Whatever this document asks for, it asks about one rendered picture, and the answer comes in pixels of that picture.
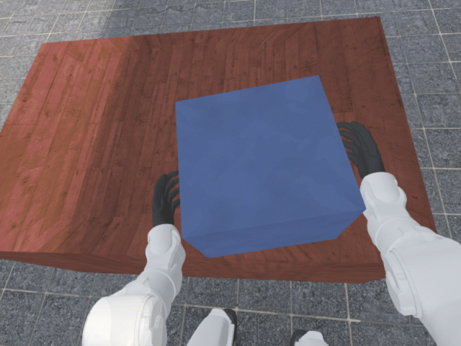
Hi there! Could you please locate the right robot foot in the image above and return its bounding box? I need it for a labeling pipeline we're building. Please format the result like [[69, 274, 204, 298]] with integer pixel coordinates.
[[290, 329, 307, 346]]

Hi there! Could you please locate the carton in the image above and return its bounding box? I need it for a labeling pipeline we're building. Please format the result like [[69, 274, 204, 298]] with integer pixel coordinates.
[[175, 75, 366, 258]]

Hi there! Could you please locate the right robot forearm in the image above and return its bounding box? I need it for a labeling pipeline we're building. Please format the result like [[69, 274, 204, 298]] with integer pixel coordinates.
[[360, 172, 461, 260]]

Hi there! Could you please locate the pedestal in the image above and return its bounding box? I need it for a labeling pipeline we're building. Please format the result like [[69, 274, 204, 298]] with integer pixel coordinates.
[[0, 17, 437, 283]]

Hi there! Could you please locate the left robot forearm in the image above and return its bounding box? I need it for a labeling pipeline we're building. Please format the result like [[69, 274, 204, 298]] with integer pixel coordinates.
[[82, 224, 186, 346]]

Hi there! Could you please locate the right robot hand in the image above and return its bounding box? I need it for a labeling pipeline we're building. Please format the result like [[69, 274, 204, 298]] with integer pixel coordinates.
[[336, 121, 386, 179]]

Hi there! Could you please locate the left robot upper arm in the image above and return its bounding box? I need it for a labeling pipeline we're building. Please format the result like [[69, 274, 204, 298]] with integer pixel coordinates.
[[84, 294, 167, 346]]

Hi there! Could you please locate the left robot hand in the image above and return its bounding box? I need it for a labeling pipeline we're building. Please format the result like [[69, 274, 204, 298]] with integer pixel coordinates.
[[152, 171, 180, 228]]

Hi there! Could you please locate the robot left shin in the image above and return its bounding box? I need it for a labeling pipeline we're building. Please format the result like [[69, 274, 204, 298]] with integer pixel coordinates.
[[208, 309, 230, 321]]

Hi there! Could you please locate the right robot upper arm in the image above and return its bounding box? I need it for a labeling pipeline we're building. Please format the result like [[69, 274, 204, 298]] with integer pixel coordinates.
[[383, 238, 461, 346]]

